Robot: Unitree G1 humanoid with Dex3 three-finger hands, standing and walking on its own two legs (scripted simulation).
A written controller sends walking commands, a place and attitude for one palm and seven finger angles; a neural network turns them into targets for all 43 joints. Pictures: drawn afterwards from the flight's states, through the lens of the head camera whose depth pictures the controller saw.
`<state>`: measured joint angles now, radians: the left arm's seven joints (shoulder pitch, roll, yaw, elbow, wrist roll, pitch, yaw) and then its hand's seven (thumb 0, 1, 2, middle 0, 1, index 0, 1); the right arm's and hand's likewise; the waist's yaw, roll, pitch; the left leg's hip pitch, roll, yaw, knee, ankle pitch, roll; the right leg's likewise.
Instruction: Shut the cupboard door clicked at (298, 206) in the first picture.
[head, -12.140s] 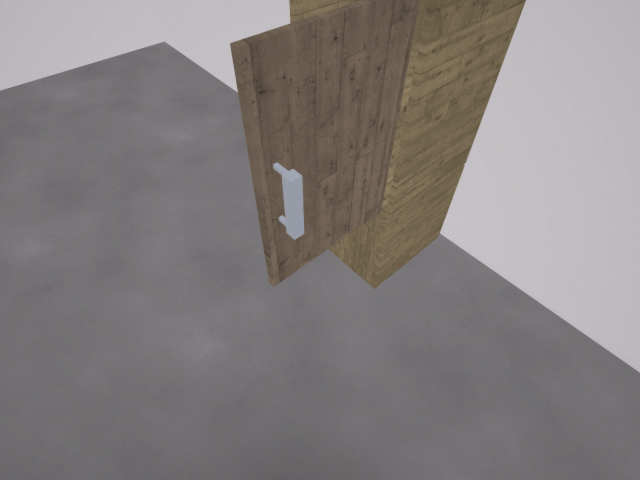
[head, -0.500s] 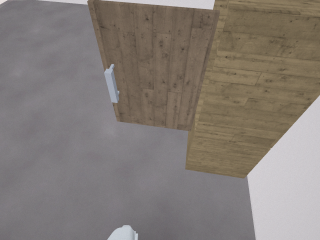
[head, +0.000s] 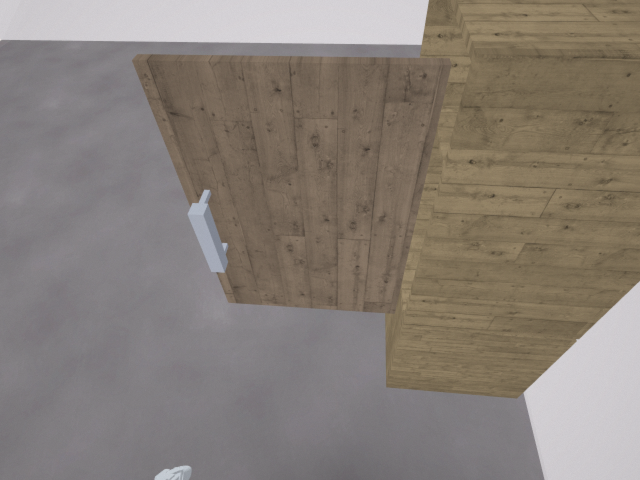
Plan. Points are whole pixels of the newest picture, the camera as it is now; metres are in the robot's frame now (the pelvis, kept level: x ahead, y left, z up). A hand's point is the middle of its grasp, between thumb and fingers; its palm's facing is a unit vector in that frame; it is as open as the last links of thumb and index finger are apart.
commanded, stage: come to a stop and stand still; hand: left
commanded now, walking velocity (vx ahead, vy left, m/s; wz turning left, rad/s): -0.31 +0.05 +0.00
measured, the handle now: (213, 231) +0.52 +0.23 -0.04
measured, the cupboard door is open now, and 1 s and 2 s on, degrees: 90 90 90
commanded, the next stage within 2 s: look again from close up in 0.94 s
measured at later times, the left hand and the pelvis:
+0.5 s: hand out of the picture +0.08 +0.21 -0.16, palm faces +0.02 -0.96 -0.28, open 7.4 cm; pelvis +0.02 +0.00 +0.00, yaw -1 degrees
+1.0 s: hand out of the picture +0.02 +0.16 -0.16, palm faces -0.05 -0.98 -0.22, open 7.3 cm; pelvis +0.01 -0.02 +0.01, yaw -3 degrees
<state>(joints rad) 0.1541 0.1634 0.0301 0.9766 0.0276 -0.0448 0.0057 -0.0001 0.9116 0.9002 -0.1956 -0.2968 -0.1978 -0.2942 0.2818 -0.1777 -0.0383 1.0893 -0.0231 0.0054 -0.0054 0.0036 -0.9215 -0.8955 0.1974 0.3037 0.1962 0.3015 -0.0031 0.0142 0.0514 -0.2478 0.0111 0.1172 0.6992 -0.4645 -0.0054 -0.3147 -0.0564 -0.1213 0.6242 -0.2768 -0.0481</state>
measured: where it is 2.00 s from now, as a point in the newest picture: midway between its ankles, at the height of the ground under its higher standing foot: outside the picture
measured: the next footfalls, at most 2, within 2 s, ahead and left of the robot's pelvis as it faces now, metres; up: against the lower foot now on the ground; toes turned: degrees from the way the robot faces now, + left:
left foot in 0.20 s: +0.07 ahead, +0.09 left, +0.00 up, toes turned +1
right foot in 0.50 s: +0.02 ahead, -0.11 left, +0.00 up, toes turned -2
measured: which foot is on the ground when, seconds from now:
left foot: up 0.00-0.18, down 0.20-1.00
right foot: down 0.00-0.22, up 0.24-0.48, down 0.50-1.00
